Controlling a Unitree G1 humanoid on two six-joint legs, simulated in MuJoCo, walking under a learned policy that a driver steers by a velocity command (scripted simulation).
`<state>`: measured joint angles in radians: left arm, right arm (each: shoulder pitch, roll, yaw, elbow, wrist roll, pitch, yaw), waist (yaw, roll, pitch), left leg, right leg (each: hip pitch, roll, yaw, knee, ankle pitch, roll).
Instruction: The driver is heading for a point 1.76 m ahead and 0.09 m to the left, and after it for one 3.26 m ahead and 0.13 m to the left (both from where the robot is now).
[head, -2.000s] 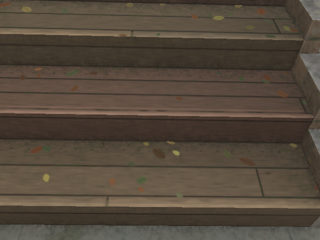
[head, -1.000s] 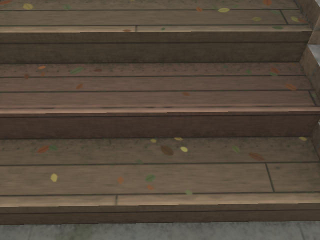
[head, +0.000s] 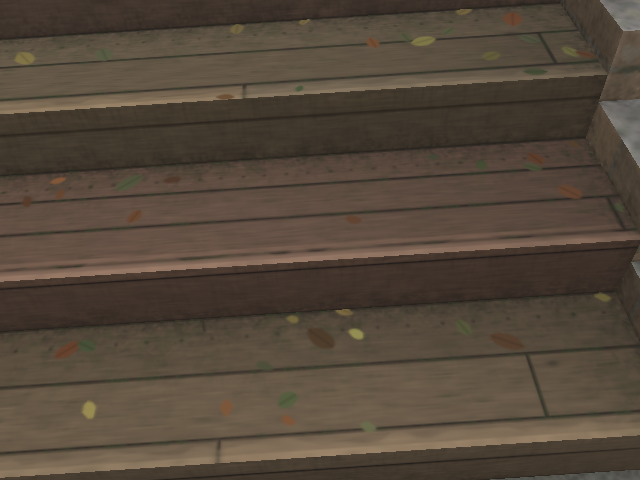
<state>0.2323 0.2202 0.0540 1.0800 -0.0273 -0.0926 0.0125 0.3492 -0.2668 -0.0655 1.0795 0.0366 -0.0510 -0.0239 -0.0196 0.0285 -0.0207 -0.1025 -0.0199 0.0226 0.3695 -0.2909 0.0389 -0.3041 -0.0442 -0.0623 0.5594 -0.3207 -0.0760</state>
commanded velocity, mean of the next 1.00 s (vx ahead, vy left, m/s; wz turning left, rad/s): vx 0.47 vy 0.00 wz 0.00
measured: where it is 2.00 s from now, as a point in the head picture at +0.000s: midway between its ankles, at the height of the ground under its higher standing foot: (376, 106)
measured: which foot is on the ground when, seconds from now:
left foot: down 0.00-0.04, up 0.06-0.46, down 0.48-0.98, up 1.00-1.00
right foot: up 0.00-0.00, down 0.02-0.48, up 0.50-0.92, down 0.94-1.00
